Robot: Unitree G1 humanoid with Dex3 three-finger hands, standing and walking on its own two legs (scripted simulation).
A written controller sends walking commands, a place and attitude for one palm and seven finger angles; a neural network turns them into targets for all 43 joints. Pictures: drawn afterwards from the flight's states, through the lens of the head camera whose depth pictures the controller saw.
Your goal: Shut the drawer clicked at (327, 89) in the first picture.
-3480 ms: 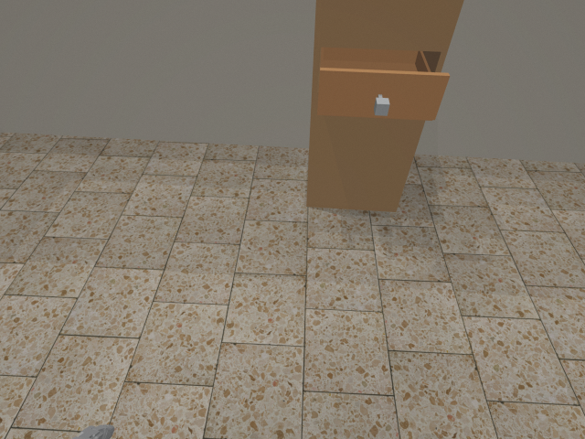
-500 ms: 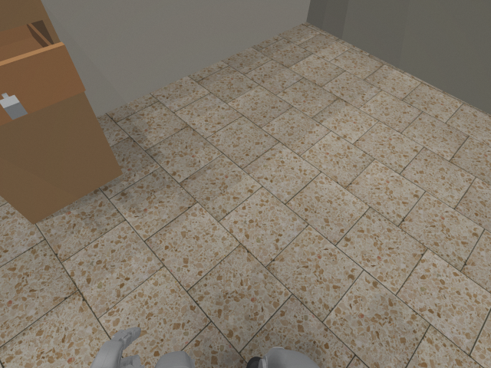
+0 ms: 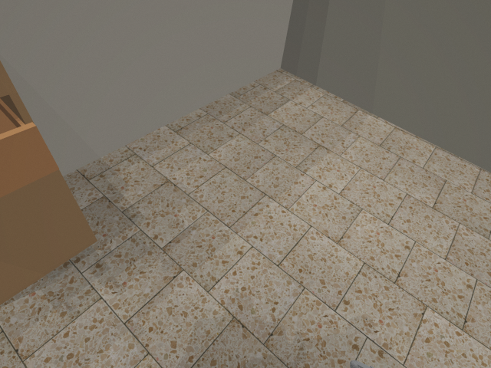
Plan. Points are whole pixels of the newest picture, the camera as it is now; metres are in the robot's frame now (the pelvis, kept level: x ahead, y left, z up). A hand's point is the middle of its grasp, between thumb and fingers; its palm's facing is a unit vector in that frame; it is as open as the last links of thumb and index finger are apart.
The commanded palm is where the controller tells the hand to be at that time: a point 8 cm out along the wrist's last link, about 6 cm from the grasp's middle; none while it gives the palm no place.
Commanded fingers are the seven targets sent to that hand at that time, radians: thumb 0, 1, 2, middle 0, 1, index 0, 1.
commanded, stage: walk to a spot facing it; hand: left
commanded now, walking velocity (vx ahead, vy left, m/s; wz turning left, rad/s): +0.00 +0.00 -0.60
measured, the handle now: out of the picture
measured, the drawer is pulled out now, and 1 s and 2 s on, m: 0.16 0.16 0.16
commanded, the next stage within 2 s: turn to face it in 0.18 s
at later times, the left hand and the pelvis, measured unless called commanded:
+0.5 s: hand (206, 280) +0.32 +0.11 -0.17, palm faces -0.20 -0.95 -0.23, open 7.3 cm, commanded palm none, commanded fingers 0.00 0.90 0.90 -0.20 -0.30 -0.20 -0.30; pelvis +0.16 -0.04 -0.02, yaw -9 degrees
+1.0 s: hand (143, 321) +0.22 +0.22 -0.18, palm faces +0.17 -0.95 -0.25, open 7.3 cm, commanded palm none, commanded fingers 0.00 0.90 0.90 -0.20 -0.30 -0.20 -0.30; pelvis +0.19 -0.01 +0.00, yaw +7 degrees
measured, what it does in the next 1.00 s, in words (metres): walks ahead: right foot, then left foot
